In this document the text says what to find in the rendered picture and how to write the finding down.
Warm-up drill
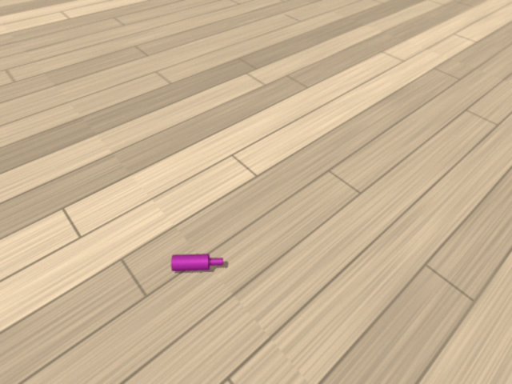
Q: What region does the bottle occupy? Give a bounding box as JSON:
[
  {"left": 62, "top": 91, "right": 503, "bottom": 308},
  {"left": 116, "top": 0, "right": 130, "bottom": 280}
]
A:
[{"left": 171, "top": 254, "right": 223, "bottom": 271}]

